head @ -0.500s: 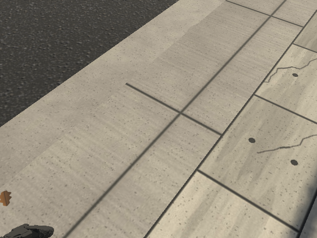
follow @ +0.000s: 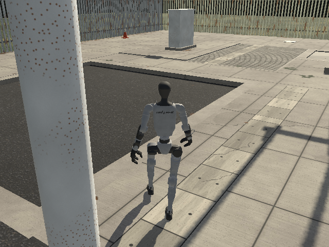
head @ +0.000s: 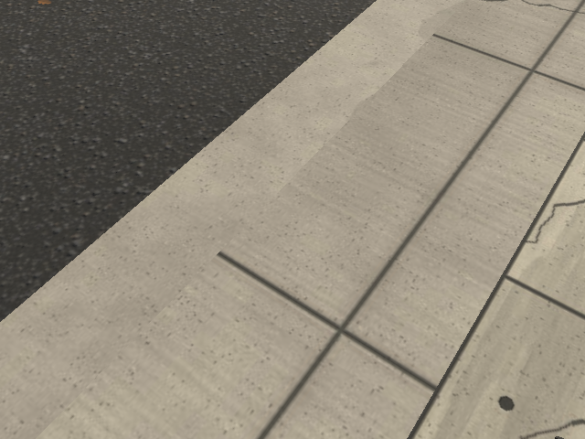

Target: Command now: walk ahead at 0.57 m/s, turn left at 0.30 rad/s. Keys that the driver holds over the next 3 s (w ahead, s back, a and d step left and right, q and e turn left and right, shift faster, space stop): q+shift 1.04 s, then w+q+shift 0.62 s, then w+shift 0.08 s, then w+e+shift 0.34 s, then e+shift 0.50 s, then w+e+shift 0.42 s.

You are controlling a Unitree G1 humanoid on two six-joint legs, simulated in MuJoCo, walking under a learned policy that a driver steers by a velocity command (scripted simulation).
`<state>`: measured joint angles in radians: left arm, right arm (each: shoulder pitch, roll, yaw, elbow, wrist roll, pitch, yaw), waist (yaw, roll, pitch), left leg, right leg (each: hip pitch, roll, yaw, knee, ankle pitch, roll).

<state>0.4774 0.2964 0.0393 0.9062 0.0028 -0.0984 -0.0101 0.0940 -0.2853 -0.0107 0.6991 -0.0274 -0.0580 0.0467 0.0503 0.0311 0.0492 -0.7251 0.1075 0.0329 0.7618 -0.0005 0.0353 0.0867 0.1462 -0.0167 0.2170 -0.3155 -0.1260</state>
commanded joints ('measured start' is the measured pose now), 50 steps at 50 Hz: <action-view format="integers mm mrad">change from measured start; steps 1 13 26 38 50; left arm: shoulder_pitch -67 -197 -467 -409 -404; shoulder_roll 110 140 99 91 169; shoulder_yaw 15 15 28 47 101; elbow -78 -289 -333 -322 -267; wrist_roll -26 22 -5 26 -18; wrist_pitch -34 48 34 101 89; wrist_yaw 28 35 38 77 31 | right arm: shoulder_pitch -58 57 99 132 99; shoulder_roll -31 -174 -169 -134 -117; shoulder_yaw -7 -80 -117 -99 -108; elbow -53 -146 -170 -188 -196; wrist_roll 68 24 51 60 53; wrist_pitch -47 6 108 119 143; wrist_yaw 6 -32 -105 -72 -30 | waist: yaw -13 0 -74 -49 -60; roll -19 -113 147 -165 -195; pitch -1 -93 -167 -102 -152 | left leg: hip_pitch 321 440 492 28 355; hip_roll -126 16 -118 -88 -40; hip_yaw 45 -556 -615 -70 43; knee -158 -496 -322 478 -80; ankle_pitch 273 133 -45 -351 -315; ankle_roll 23 299 104 -148 -49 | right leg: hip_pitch -228 -696 -510 -231 -208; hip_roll -237 -123 -54 -354 -479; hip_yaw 11 182 235 191 -38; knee -18 1132 330 77 150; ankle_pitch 941 -126 146 340 330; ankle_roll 28 180 212 -79 -30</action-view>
